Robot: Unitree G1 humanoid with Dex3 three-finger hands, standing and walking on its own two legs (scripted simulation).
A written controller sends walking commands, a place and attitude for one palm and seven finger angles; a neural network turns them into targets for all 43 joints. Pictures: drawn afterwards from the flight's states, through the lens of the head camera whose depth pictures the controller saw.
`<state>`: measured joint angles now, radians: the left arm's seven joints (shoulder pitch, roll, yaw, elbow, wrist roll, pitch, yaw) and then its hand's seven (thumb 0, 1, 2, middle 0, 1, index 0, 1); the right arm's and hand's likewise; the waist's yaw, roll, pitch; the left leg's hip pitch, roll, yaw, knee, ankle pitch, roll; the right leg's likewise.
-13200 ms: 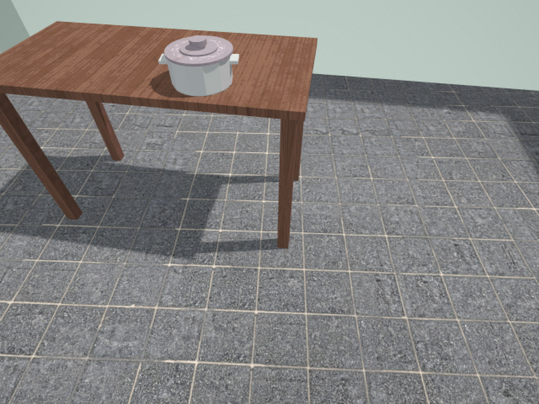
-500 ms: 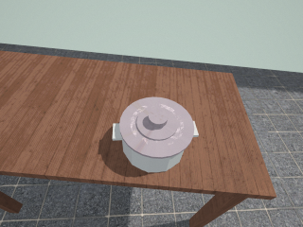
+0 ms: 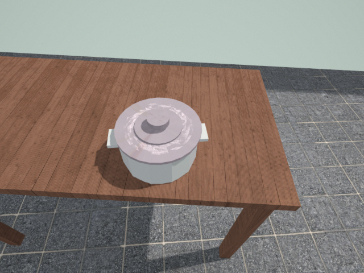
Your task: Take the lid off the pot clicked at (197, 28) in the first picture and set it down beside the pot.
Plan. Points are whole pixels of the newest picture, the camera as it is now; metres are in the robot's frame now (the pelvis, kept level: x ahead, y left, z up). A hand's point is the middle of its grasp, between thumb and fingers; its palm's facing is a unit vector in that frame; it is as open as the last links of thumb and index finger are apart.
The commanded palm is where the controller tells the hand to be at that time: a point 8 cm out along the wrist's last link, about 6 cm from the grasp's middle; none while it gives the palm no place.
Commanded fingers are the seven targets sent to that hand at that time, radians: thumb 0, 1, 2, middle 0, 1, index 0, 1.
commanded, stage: shuffle to correct the standing spot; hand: left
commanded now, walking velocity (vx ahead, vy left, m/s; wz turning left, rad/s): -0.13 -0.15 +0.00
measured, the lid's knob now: (158, 119) +0.42 +0.08 +0.10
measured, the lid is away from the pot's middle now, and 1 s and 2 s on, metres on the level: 0.00 0.00 0.00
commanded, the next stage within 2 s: come to a stop and stand still in 0.16 s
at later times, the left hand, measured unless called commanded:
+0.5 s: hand out of the picture -0.02 +0.16 -0.18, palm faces +0.08 -0.98 -0.20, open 7.3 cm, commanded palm none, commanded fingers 0.00 0.90 0.90 -0.20 -0.30 -0.20 -0.30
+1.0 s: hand out of the picture -0.07 +0.13 -0.15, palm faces +0.10 -0.96 -0.25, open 7.4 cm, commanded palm none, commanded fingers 0.00 0.90 0.90 -0.20 -0.30 -0.20 -0.30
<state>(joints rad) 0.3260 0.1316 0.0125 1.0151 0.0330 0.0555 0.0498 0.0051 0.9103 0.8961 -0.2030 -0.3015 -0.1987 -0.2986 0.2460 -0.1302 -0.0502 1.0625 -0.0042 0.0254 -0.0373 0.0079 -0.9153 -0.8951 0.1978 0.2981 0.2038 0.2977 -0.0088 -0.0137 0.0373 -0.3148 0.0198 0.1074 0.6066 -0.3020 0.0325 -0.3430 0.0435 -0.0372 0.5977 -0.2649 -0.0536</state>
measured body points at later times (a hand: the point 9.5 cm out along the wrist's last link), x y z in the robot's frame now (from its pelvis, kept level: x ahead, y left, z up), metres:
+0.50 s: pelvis -0.04 -0.01 +0.00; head -0.03 +0.00 +0.45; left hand -0.02 +0.22 -0.16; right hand -0.06 -0.21 -0.15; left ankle -0.10 +0.07 -0.73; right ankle -0.04 -0.14 -0.73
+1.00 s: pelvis -0.07 -0.05 +0.01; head -0.06 -0.08 +0.46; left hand -0.08 +0.18 -0.13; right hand +0.00 -0.27 -0.16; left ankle -0.10 +0.07 -0.73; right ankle -0.04 -0.14 -0.73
